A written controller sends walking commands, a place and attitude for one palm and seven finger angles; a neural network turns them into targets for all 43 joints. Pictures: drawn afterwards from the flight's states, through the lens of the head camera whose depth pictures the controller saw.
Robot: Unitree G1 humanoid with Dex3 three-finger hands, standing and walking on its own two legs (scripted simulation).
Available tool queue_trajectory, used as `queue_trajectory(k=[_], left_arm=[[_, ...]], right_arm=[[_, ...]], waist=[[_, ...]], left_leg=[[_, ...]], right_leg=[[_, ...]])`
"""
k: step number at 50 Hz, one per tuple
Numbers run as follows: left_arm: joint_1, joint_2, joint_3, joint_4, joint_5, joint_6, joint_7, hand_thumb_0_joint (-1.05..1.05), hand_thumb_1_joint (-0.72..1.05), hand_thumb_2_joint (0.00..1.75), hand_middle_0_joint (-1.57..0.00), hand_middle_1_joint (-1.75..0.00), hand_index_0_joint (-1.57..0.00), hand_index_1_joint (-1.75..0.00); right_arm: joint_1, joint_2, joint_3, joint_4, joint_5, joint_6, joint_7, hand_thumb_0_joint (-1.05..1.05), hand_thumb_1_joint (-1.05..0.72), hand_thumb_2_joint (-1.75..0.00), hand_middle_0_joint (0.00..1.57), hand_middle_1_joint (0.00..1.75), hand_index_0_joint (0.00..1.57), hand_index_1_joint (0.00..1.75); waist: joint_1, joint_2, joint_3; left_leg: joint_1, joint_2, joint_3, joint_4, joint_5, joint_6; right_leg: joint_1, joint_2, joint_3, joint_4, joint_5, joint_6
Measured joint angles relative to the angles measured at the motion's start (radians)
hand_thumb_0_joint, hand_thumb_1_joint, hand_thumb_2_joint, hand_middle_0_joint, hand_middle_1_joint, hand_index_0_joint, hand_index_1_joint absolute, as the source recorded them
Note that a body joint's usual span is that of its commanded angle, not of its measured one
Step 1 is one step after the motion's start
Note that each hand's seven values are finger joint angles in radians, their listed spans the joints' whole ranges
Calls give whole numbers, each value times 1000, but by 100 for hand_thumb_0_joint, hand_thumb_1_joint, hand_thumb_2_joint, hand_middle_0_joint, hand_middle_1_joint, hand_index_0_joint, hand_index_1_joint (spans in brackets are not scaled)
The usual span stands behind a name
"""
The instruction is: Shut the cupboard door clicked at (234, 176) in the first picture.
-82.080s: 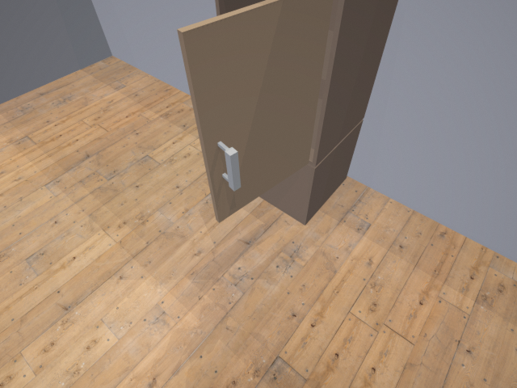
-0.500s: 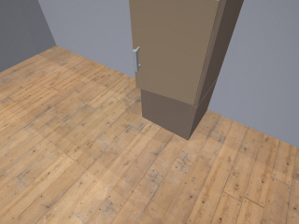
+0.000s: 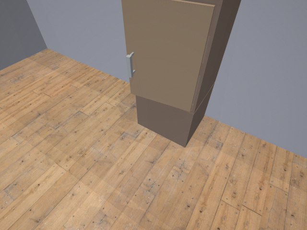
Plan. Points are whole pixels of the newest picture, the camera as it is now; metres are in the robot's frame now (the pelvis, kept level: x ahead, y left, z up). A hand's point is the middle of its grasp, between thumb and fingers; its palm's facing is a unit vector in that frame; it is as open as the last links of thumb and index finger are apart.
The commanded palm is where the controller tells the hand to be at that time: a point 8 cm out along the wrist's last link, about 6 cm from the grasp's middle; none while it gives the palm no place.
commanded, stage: look to check the result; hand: left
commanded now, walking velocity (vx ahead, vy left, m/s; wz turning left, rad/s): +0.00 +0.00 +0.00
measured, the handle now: (131, 64) +0.96 +0.17 -0.11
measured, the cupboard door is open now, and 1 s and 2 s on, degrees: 9 9 9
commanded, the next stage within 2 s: walk to a spot facing it in 0.54 s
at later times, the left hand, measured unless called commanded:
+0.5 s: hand out of the picture +0.07 +0.23 -0.16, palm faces +0.00 -0.94 -0.34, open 7.3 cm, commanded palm none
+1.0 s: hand out of the picture +0.04 +0.20 -0.19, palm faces +0.14 -0.96 -0.24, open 7.3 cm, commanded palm none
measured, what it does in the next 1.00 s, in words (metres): stands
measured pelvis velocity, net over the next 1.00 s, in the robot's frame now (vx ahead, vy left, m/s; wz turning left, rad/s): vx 0.02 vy -0.01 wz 0.14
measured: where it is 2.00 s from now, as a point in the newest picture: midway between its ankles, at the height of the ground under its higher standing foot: outside the picture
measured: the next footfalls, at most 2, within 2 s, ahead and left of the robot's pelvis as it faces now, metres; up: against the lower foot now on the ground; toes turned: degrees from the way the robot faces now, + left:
left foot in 1.10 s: +0.06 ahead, +0.14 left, +0.00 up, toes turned +17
right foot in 1.52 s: +0.08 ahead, -0.11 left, +0.00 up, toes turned +27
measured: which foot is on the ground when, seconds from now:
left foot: down 0.00-0.86, up 0.88-1.00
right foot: down 0.00-1.00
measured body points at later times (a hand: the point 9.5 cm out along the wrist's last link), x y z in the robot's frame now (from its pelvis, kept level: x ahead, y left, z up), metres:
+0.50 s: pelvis +0.02 -0.01 +0.00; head +0.03 -0.02 +0.45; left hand +0.07 +0.28 -0.13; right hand +0.09 -0.29 -0.15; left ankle +0.03 +0.11 -0.75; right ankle -0.01 -0.10 -0.75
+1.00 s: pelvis +0.02 -0.01 -0.01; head +0.04 +0.01 +0.44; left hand +0.04 +0.25 -0.17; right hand +0.07 -0.25 -0.16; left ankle +0.00 +0.10 -0.71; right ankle -0.01 -0.10 -0.75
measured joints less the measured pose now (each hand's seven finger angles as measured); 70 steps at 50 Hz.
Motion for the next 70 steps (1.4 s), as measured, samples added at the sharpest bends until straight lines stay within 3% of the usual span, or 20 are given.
queue_trajectory(k=[26,38,43,49,52,54,55,58,61,64,70], left_arm=[[13,30,6,21,-3,0,8,0,91,90,-20,-30,-21,-30],[8,16,7,10,-4,6,14,0,91,90,-20,-30,-21,-30],[9,-17,16,-27,-3,22,26,0,91,90,-20,-30,-21,-30],[46,-55,32,-78,12,33,30,0,91,90,-20,-30,-21,-30],[62,-56,41,-92,15,41,26,0,91,90,-20,-30,-21,-30],[72,-53,46,-104,10,46,22,0,90,90,-20,-30,-21,-30],[78,-57,48,-112,6,50,20,0,90,90,-20,-30,-21,-30],[62,-46,56,-128,3,78,24,0,91,90,-20,-30,-21,-30],[39,-41,68,-144,6,86,22,0,91,90,-20,-30,-21,-30],[16,-37,74,-173,5,73,19,0,91,90,-20,-30,-20,-30],[-20,-31,75,-220,3,65,21,0,91,90,-20,-30,-20,-30]], right_arm=[[-32,-2,9,0,1,6,-3,0,-91,-90,20,30,20,30],[-23,-1,7,-7,1,13,-8,0,-91,-90,20,30,20,30],[7,30,1,-24,0,36,-8,0,-91,-90,20,30,20,30],[45,89,-19,-52,3,75,-1,0,-91,-90,20,30,20,30],[56,118,-22,-81,5,77,11,0,-91,-90,20,30,20,30],[68,127,-21,-104,1,66,19,0,-91,-90,20,30,20,30],[78,122,-23,-118,-3,55,22,0,-91,-90,20,30,20,30],[71,136,-27,-128,-10,41,13,0,-91,-90,20,30,20,30],[82,140,-25,-140,-16,37,0,0,-91,-90,20,30,20,30],[88,136,-24,-142,-17,35,-7,0,-91,-90,20,30,20,30],[85,115,-39,-151,-19,44,-4,0,-90,-90,20,30,21,30]], waist=[[14,16,9],[4,3,9],[-3,4,24],[1,-16,66],[-7,-40,88],[-11,-51,96],[-12,-40,90],[-9,-52,112],[-13,-32,108],[-12,-10,100],[-22,15,72]], left_leg=[[42,13,-11,-25,-16,-24],[35,17,-19,-11,-25,-32],[-32,12,-56,100,-65,-32],[-187,5,-65,540,-336,-40],[-196,21,-40,508,-317,-47],[-167,28,-28,380,-192,-43],[-164,26,-42,336,-133,-19],[-199,-11,-48,372,-172,24],[-199,-29,-78,307,-133,25],[-189,-41,-114,226,-74,31],[-189,-56,-190,155,-10,17]], right_leg=[[53,18,-8,-45,-12,-17],[49,21,-16,-30,-25,-23],[11,11,-55,58,-74,-25],[0,-27,-118,149,-131,-17],[-15,-62,-152,199,-159,5],[-46,-94,-173,272,-197,26],[-85,-104,-173,340,-222,36],[-223,-94,-32,611,-364,47],[-324,-66,41,752,-303,55],[-369,-52,77,754,-237,65],[-337,-27,100,578,-224,71]])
